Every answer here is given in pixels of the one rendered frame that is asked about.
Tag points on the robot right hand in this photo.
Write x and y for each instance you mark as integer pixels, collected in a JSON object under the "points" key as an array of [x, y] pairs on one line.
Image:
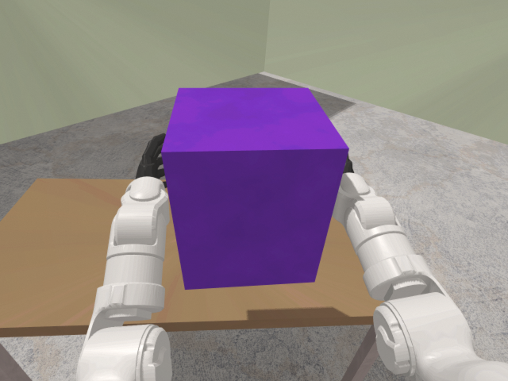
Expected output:
{"points": [[348, 166]]}

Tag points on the table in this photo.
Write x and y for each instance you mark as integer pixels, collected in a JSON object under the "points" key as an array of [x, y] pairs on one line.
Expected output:
{"points": [[53, 248]]}

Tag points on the robot left hand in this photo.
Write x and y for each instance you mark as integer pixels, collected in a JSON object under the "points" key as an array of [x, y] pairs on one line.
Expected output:
{"points": [[150, 160]]}

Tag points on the robot right upper arm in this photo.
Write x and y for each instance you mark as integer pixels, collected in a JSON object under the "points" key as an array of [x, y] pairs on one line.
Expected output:
{"points": [[425, 338]]}

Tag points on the carton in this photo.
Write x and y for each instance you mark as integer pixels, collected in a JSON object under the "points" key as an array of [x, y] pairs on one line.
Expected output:
{"points": [[252, 177]]}

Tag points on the left robot forearm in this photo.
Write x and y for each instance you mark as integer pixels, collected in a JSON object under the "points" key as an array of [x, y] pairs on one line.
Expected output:
{"points": [[132, 288]]}

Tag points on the robot left upper arm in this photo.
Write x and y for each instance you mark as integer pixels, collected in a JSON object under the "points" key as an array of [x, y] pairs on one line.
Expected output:
{"points": [[127, 353]]}

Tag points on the right robot forearm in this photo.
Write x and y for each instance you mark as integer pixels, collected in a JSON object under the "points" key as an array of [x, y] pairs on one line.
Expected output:
{"points": [[392, 270]]}

